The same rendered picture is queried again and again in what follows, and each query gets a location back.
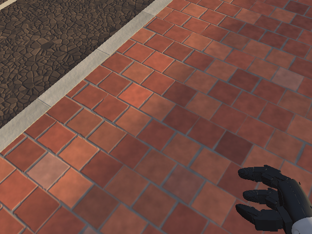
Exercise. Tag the robot right forearm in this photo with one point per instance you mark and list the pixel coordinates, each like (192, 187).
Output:
(302, 226)

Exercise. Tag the right robot hand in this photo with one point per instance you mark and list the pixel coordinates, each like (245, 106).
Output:
(289, 203)

